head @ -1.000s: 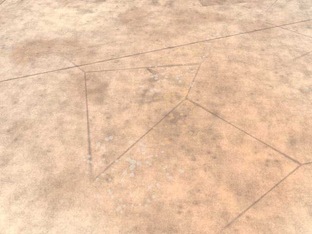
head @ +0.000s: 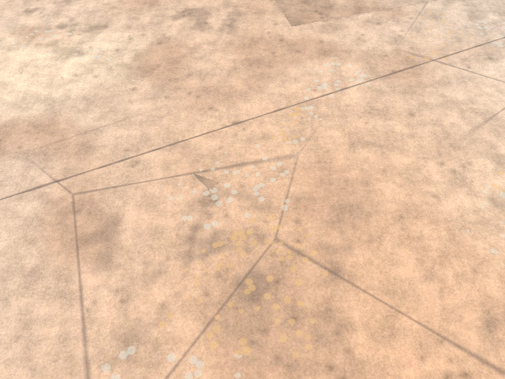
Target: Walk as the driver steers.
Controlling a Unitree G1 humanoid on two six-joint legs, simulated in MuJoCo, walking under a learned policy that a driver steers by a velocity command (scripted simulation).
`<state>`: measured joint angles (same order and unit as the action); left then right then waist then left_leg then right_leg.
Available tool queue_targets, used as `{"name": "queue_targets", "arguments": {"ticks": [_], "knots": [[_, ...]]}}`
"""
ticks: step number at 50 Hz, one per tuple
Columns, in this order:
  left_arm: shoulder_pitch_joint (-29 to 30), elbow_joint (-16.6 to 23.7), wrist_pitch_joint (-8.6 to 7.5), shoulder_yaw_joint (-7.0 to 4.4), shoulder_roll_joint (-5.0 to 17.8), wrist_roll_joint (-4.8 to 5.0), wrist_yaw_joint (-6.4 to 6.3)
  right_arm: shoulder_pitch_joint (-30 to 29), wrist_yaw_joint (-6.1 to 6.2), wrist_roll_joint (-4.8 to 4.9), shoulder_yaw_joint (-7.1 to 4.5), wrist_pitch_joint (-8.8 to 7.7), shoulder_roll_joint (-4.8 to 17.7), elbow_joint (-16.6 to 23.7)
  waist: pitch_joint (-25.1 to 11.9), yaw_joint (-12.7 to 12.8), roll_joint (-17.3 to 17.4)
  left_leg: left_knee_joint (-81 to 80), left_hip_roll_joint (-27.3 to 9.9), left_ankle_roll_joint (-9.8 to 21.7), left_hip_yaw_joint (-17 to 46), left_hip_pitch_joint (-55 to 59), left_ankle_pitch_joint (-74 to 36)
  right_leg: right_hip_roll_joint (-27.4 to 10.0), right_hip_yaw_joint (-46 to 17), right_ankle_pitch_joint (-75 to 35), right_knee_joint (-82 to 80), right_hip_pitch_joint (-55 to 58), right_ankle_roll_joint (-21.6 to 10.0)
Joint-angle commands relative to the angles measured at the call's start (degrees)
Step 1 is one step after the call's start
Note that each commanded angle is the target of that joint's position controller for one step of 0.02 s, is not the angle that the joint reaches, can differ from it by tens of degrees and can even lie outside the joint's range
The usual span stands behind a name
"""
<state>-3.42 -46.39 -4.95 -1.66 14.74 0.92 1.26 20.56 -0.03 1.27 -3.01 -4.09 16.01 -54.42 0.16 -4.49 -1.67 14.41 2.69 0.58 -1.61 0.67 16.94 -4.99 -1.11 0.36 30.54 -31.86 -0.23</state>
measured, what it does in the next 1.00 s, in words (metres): walks ahead: right foot, then left foot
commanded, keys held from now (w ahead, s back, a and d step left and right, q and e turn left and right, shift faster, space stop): w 0.48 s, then w+e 0.52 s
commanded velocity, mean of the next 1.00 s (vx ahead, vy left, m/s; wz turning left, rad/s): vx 0.50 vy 0.00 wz -0.19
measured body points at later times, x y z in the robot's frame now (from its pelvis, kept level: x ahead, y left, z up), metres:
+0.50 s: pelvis +0.26 -0.04 +0.00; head +0.29 -0.04 +0.45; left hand +0.24 +0.24 -0.13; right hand +0.47 -0.27 -0.10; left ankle +0.45 +0.11 -0.70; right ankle +0.15 -0.13 -0.74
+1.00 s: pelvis +0.53 -0.01 +0.00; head +0.55 -0.02 +0.45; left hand +0.74 +0.21 -0.10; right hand +0.50 -0.29 -0.13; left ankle +0.47 +0.10 -0.74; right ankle +0.67 -0.20 -0.68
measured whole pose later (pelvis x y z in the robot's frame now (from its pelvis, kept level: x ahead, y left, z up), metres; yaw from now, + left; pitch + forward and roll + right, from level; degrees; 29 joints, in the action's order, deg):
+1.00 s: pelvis +0.53 -0.01 +0.00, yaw -13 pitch +0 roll +3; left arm -8.2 -46.0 -1.8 -4.0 15.4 1.2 1.2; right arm 16.4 0.6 -0.4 -3.8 -5.1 15.1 -54.1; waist 1.5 -3.5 -1.9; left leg 12.2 1.6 1.2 -13.8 2.1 14.7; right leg -7.4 -1.4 -0.9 42.8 -38.8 -1.2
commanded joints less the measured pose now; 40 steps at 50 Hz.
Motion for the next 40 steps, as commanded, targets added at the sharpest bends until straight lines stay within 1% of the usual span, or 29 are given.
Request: {"name": "queue_targets", "arguments": {"ticks": [1, 2, 3, 4, 5, 6, 7, 8, 9, 11, 13, 15, 19, 22, 25, 27, 28, 29, 30, 31, 32, 33, 34, 35, 36, 37, 38, 39, 40], "knots": [[-1.97, 3.02, -1.35, -2.27, 7.56, 0.20, 0.51, -0.93, 0.32, 0.02, -2.09, 0.66, 9.95, 2.18, 0.49, 5.30, 5.78, 4.58, -16.16, 8.42, 7.79, -1.59, -21.53, 2.11, 2.00, 5.57, -3.34, 8.34, -2.79], [-11.20, 0.25, -1.47, -3.80, 10.63, 0.09, 0.12, -0.66, 0.32, -0.51, -1.34, 0.89, 7.95, 2.44, -5.50, 9.04, 4.15, 16.49, -12.54, 6.75, 4.76, -4.51, -27.55, 2.28, 1.80, 5.64, -3.37, 20.87, -4.78], [-21.80, -1.51, -1.26, -5.05, 15.80, -0.53, -0.32, 0.48, 0.39, -2.11, 0.18, 0.73, 4.34, 4.39, -15.37, 11.76, -4.93, 36.84, -8.21, 4.25, 0.84, -15.30, -13.99, -9.64, -12.22, 3.93, -2.53, 37.40, -8.87], [-23.57, -2.98, -0.93, -5.63, 18.73, -0.82, 0.31, 6.62, -0.05, -0.96, 1.51, -0.70, -0.97, 4.66, -19.49, 8.04, -20.12, 52.61, 1.56, 1.46, 2.41, -37.04, 15.28, -18.08, -38.58, 17.45, -11.75, 52.26, -17.10], [-21.57, -1.87, -1.19, -3.95, 12.20, -0.44, 0.57, 2.83, -0.12, 0.41, 0.03, -1.79, 6.28, 4.05, -15.35, 9.95, -10.66, 58.98, -1.82, 2.19, 8.76, -43.39, 15.13, -16.66, -38.27, 23.34, -14.40, 49.54, -15.24], [-17.07, -0.82, -1.40, -3.11, 9.68, -0.57, 0.44, -2.27, -0.29, 1.36, -0.59, -2.45, 8.43, 5.41, -8.78, 9.38, -7.06, 58.89, -4.65, 3.37, 8.02, -45.76, 9.23, -14.81, -29.43, 19.65, -14.53, 43.05, -12.89], [-12.99, 0.02, -1.41, -2.67, 8.70, -0.91, 0.46, -4.31, 0.04, 0.89, -0.47, -2.46, 7.64, 5.57, -5.84, 7.64, -2.56, 56.46, -7.60, 3.16, 6.58, -43.26, 3.92, -12.54, -23.26, 12.63, -15.60, 36.43, -11.98], [-10.69, 0.34, -1.40, -2.32, 7.33, -1.09, 0.50, -5.63, 0.21, -0.03, -0.71, -2.17, 7.11, 5.77, -3.11, 6.53, -1.73, 52.89, -9.20, 2.67, 6.22, -41.63, 0.63, -10.55, -18.93, 7.72, -17.20, 31.54, -11.80], [-9.94, 0.24, -1.52, -2.03, 6.55, -1.55, 0.50, -5.08, 0.11, -0.25, -0.77, -1.60, 6.31, 5.71, -2.80, 5.14, -3.01, 51.01, -10.43, 2.34, 6.36, -38.39, -1.63, -9.26, -15.98, 4.41, -18.68, 28.56, -11.39], [-10.66, -0.53, -1.86, -2.12, 6.62, -1.30, 0.49, -4.22, 0.06, -0.38, -0.57, -0.53, 4.47, 5.42, -2.31, 4.11, -2.82, 48.35, -10.63, 1.34, 5.51, -36.67, -3.35, -8.10, -12.22, -1.18, -20.79, 26.27, -12.19], [-12.08, -1.50, -1.91, -2.53, 8.01, -1.06, 0.08, -6.79, 0.14, -0.82, -0.53, 0.03, 4.03, 6.45, -0.70, 4.19, -1.55, 44.00, -10.80, 0.16, 5.15, -39.46, -6.82, -8.10, -9.66, -5.51, -22.22, 26.18, -12.86], [-13.66, -2.47, -1.46, -2.66, 8.52, -1.00, -0.52, -10.48, 0.14, -1.09, -0.48, 0.04, 3.62, 7.78, 0.52, 4.95, -1.00, 37.80, -10.78, -0.82, 4.85, -41.85, -11.78, -7.67, -7.43, -7.12, -23.11, 27.03, -12.65], [-16.29, -4.02, -0.89, -2.57, 8.88, -0.58, -1.24, -17.89, -0.52, -0.82, 0.11, -0.52, 2.20, 9.74, 2.62, 7.22, -1.73, 24.22, -8.92, -0.80, 2.61, -38.98, -21.97, -5.30, -2.69, -4.84, -24.46, 26.74, -10.78], [-19.56, -5.91, -0.35, -2.71, 9.32, -0.25, -1.39, -22.96, -1.21, -0.45, 0.43, -0.91, 2.07, 11.40, 4.26, 8.88, -1.47, 18.67, -7.67, -0.15, 1.85, -38.89, -22.97, -6.60, -2.40, -3.97, -23.75, 30.51, -10.78], [-21.29, -7.33, 0.63, -3.01, 9.60, 0.05, -1.72, -26.51, -2.22, -0.27, 0.41, -1.54, 2.74, 13.31, 5.22, 8.92, -1.54, 15.41, -7.09, 1.45, 2.54, -40.02, -19.05, -9.33, -3.74, -7.53, -20.59, 36.15, -10.48], [-20.50, -7.44, 1.19, -3.34, 10.32, 0.22, -2.01, -24.96, -2.59, -0.34, -0.10, -1.99, 4.11, 13.41, 4.05, 6.91, -2.27, 13.49, -5.92, 2.51, 2.48, -36.14, -15.21, -10.19, -5.23, -12.84, -17.20, 38.04, -9.71], [-19.39, -7.12, 1.42, -3.57, 11.08, 0.22, -2.09, -21.87, -2.50, -0.40, -0.70, -2.20, 5.40, 12.70, 2.09, 4.94, -3.19, 13.02, -4.39, 3.16, 1.41, -30.63, -13.28, -9.71, -5.41, -20.04, -13.85, 37.77, -9.22], [-17.95, -6.75, 1.70, -3.49, 11.05, 0.12, -2.09, -15.06, -2.16, -0.44, -1.77, -2.35, 7.21, 10.74, -1.99, 1.13, -3.16, 11.50, -2.81, 4.35, -0.10, -20.46, -14.10, -7.56, -4.18, -26.92, -6.64, 35.76, -8.10], [-17.38, -5.79, 1.69, -2.78, 9.46, -0.46, -2.08, -4.71, -1.53, -0.92, -3.13, -2.36, 10.28, 7.96, -9.44, -3.10, -2.08, 14.34, -5.97, 6.57, 2.56, -3.49, -16.09, -4.37, -2.58, -22.65, 5.52, 27.54, -6.38], [-21.95, -4.17, 0.90, -1.12, 3.85, -1.11, -1.73, 3.51, -0.86, -2.14, -4.53, -2.05, 15.77, 6.69, -19.25, -2.93, 8.56, 14.87, -20.91, 13.07, 22.36, 20.35, -12.74, 3.41, 0.88, 0.21, 27.21, 6.41, -2.61], [-24.83, -5.24, -0.13, -0.46, 1.92, 0.12, -1.54, 4.40, -0.97, -1.65, -3.67, -1.56, 12.93, 6.09, -25.35, -2.19, 17.22, 6.27, -27.85, 17.62, 41.13, 25.82, -4.85, 8.20, -4.27, 33.35, 40.10, -4.67, -1.44], [-20.35, -4.52, -0.68, -2.31, 8.55, 1.79, -1.47, 0.59, -0.84, -1.11, -2.45, -1.50, 8.87, 6.67, -16.15, -2.50, 11.60, 3.77, -25.70, 14.61, 35.30, 18.07, 0.56, 4.48, -7.44, 31.60, 44.67, -9.51, -2.00], [-16.22, -3.15, -0.75, -2.67, 9.27, 2.26, -1.63, -3.68, -0.64, -0.95, -1.87, -1.54, 6.77, 7.33, -8.98, -1.10, 9.22, 2.01, -23.83, 12.21, 26.93, 9.43, 0.61, 1.43, -5.46, 26.38, 43.85, -10.53, -2.42], [-14.34, -2.79, -0.40, -2.79, 8.38, 1.72, -1.98, -7.46, -0.81, -1.14, -1.35, -1.85, 4.98, 7.31, -4.15, 0.78, 6.28, -0.79, -21.52, 10.92, 21.08, 0.92, -2.08, -0.71, -4.64, 21.97, 40.82, -8.40, -2.20], [-14.74, -3.01, 0.38, -3.27, 7.65, 1.11, -2.25, -9.97, -0.94, -1.53, -0.95, -2.30, 3.39, 7.30, -1.89, 2.70, 7.27, -3.01, -19.39, 9.73, 16.05, -4.50, -4.68, -2.46, -4.99, 18.80, 38.02, -5.37, -2.14], [-16.37, -3.28, 1.26, -3.21, 6.12, 1.03, -2.19, -11.34, -1.06, -1.94, -0.96, -2.53, 3.13, 6.99, -0.91, 4.18, 8.33, -4.89, -18.30, 9.31, 12.64, -8.39, -6.25, -3.27, -5.04, 16.90, 37.12, -2.17, -1.97], [-16.99, -3.28, 2.01, -3.08, 4.59, 1.07, -2.13, -11.86, -1.09, -2.02, -1.13, -2.79, 3.16, 6.65, -0.30, 4.90, 8.00, -6.28, -17.94, 9.60, 10.00, -10.55, -8.34, -3.64, -4.77, 16.03, 36.59, -1.12, -1.77], [-16.50, -2.62, 2.64, -3.08, 3.93, 1.05, -2.15, -12.02, -1.01, -2.04, -1.36, -3.04, 3.80, 6.24, 0.64, 5.38, 7.34, -7.29, -17.96, 9.95, 7.43, -11.77, -10.68, -3.95, -4.70, 14.75, 35.93, -1.79, -1.47], [-15.42, -1.81, 3.08, -3.21, 3.93, 0.91, -2.23, -11.88, -0.81, -2.15, -1.64, -3.21, 4.59, 5.83, 1.32, 5.62, 6.57, -7.94, -17.97, 10.21, 5.40, -12.08, -12.55, -4.15, -4.93, 12.71, 34.77, -3.26, -1.19]]}}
